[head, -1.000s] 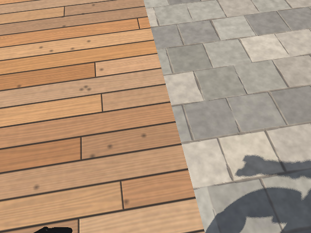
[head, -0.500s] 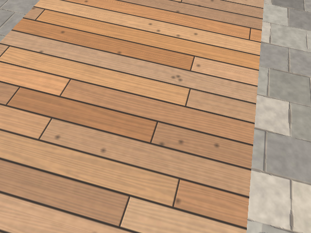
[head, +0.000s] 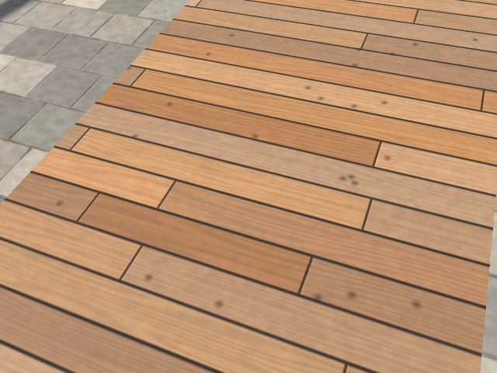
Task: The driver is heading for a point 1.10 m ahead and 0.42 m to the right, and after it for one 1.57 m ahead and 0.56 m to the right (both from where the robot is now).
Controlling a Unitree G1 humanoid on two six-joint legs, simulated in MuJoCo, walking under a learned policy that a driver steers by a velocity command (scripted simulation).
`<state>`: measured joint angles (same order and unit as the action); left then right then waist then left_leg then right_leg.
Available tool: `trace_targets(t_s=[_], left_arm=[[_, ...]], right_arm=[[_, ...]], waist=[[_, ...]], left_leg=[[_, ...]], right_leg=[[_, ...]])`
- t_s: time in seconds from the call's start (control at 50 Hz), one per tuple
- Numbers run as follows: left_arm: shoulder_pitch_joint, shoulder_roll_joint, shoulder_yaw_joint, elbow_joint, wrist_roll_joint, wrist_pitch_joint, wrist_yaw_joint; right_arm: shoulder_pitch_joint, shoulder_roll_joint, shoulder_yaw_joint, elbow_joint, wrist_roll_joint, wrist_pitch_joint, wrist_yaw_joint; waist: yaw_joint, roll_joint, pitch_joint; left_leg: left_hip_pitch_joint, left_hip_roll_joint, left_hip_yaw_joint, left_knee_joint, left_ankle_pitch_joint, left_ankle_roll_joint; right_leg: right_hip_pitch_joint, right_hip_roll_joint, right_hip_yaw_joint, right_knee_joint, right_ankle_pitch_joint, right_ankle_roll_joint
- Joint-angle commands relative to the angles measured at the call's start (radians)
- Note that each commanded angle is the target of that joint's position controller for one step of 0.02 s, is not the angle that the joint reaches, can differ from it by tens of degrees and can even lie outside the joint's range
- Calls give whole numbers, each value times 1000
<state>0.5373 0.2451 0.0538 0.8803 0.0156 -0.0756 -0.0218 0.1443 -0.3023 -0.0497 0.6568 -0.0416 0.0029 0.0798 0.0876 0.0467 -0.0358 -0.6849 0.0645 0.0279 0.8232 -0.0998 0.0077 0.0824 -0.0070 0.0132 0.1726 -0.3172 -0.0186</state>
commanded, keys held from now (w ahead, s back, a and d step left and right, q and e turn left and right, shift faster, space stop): w+shift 0.12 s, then w+e+shift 0.88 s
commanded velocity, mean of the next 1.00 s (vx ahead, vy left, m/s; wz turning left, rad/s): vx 0.96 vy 0.00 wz -0.63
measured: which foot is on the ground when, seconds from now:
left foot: up 0.00-0.10, down 0.12-0.62, up 0.64-1.00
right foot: down 0.00-0.14, up 0.16-0.60, down 0.62-1.00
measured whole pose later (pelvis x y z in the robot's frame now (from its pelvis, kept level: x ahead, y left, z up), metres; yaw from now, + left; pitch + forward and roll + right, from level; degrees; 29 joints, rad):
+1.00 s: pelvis +0.85 -0.09 -0.02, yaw -40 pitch +3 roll +1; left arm 0.45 0.34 0.09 0.86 0.00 -0.07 -0.01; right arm -0.06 -0.27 0.03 0.58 -0.03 -0.07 0.01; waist 0.14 0.00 0.04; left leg -0.63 0.06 -0.07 0.53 0.00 -0.03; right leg 0.12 0.15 0.29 0.35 -0.45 -0.16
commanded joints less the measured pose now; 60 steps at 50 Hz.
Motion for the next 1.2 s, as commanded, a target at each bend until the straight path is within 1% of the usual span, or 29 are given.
trace_targets(t_s=[0.02,0.08,0.12,0.14,0.16,0.18,0.2,0.24,0.32,0.38,0.46,0.52,0.58,0.6,0.62,0.64,0.66,0.68,0.72,0.78,0.86,0.94,0.98,1.02,1.04,1.06,1.08,1.12,1.2], left_arm=[[-16,167,32,-36,0,-19,9],[-18,197,32,-4,1,-14,19],[-50,237,37,9,3,-6,26],[-68,195,22,-16,4,-8,27],[-18,26,-18,-82,-20,-15,11],[-115,127,7,-81,-19,-19,15],[-191,150,19,-103,-24,-15,12],[-190,108,7,-78,-9,-3,-7],[-232,56,-2,-82,5,56,-37],[-364,46,-9,-127,-6,63,-49],[-515,48,-25,-190,-1,53,-67],[-516,67,-28,-197,-7,52,-67],[-152,172,13,-99,-15,63,-42],[61,229,46,-33,-11,63,-24],[59,250,70,-17,-19,64,2],[-41,308,77,-31,-13,73,5],[-85,353,88,-70,1,77,5],[-101,289,83,-83,7,72,12],[-162,219,61,-68,6,51,19],[-199,200,44,-85,-10,4,24],[-145,221,58,-80,-15,-13,13],[-95,245,72,-69,-23,-8,10],[-127,280,80,-80,-18,-8,18],[-239,317,86,-106,0,-16,11],[-261,159,45,-140,8,-27,13],[-107,50,5,-210,-56,-23,12],[-163,147,5,-174,-22,-2,25],[-288,187,19,-174,8,21,-1],[-390,85,-13,-256,22,69,-48]], right_arm=[[-251,-35,3,-129,6,-22,3],[-186,-55,-4,-114,-3,-24,-18],[142,-102,-31,-16,0,-34,-49],[345,-172,-55,38,-19,-44,-66],[397,-294,-79,47,-37,-55,-72],[342,-229,-64,34,-24,-58,-68],[251,-174,-49,51,-26,-59,-72],[173,-102,-30,66,-13,-76,-71],[184,-43,-14,123,19,-113,-69],[209,-25,-9,153,16,-127,-63],[261,-37,-4,193,18,-133,-83],[291,-100,-9,207,22,-124,-110],[196,-197,-39,170,4,-74,-137],[138,-206,-44,147,-5,-58,-132],[115,-145,-35,150,-3,-58,-104],[123,19,10,80,-22,-82,-91],[118,-1,21,-26,9,-111,-85],[67,-65,20,-22,-1,-136,-84],[39,-80,21,-11,-15,-131,-84],[29,-57,36,-20,-39,-67,-76],[-197,-13,61,-112,-4,-63,-57],[-247,-41,55,-145,14,-72,-61],[-127,-104,29,-113,15,-77,-77],[255,-207,-21,-21,22,-83,-110],[460,-266,-44,19,-10,-88,-130],[335,-341,-56,-3,-45,-86,-117],[193,-235,-55,-30,-30,-77,-107],[129,-98,-22,-7,-20,-71,-99],[236,-36,-2,119,13,-105,-81]], waist=[[16,-182,178],[-41,-196,134],[-215,-180,-51],[-304,-93,-174],[-244,262,-327],[-252,144,-288],[-202,69,-96],[-129,11,28],[-70,29,144],[-74,16,198],[-81,-30,230],[-54,6,154],[147,91,-50],[237,64,-119],[201,-80,-60],[46,-273,7],[15,-255,-159],[14,-64,-61],[-85,66,96],[-142,74,144],[-48,-18,164],[6,-91,90],[-56,-103,-3],[-287,-102,-190],[-330,69,-306],[-151,423,-412],[-153,230,-276],[-148,-1,-58],[-103,34,62]], left_leg=[[-9,-16,64,-153,11,27],[172,-83,110,-232,-117,91],[591,-156,123,-263,-145,135],[931,3,-67,-272,-312,153],[1154,323,-616,-451,-859,200],[1019,345,-826,-614,-957,165],[874,318,-633,-591,-785,137],[647,237,-373,-640,-494,106],[527,188,-104,-733,-268,65],[516,124,95,-762,-37,26],[600,105,247,-775,368,5],[745,123,293,-651,1012,-25],[777,180,260,-180,1357,-12],[650,179,225,137,1198,13],[435,25,218,525,331,24],[46,-117,118,857,-415,0],[-176,-123,-90,907,-393,-13],[-216,-58,-133,793,-313,-1],[-106,8,-129,607,-249,-21],[57,70,-93,372,-249,-82],[166,36,-21,-41,88,-89],[252,-33,-22,-256,201,-44],[435,-86,-36,-305,108,-28],[835,-42,-59,-262,-64,-9],[1062,184,-292,-268,-428,5],[1165,454,-922,-544,-625,103],[1020,397,-930,-596,-854,133],[764,293,-541,-573,-523,108],[626,230,-191,-621,-148,55]], right_leg=[[-69,-214,114,-163,149,-150],[-7,-240,38,-9,697,-131],[-98,-218,-35,385,1088,-106],[-371,-169,-37,720,793,-96],[-716,18,-8,1091,-76,-76],[-784,31,128,1203,-95,-112],[-837,-28,105,1218,3,-118],[-758,-97,83,1122,98,-103],[-801,-136,62,1098,169,-69],[-861,-115,6,992,311,-71],[-826,-76,-131,726,410,-108],[-655,33,-243,584,415,-155],[-284,120,-223,590,222,-209],[-55,117,-136,526,120,-250],[48,70,-24,445,59,-287],[134,-67,296,507,284,-360],[272,-204,729,221,-31,-520],[177,-239,812,48,-218,-464],[-114,-172,657,24,-66,-386],[-404,-51,450,-7,67,-349],[-460,46,333,-11,344,-279],[-254,7,363,68,605,-215],[-182,6,376,231,840,-164],[-298,42,349,671,833,-124],[-486,109,279,1038,242,-126],[-754,179,162,1270,-203,-92],[-858,75,129,1311,-70,-110],[-828,-10,84,1210,47,-96],[-869,-92,70,1161,76,-87]])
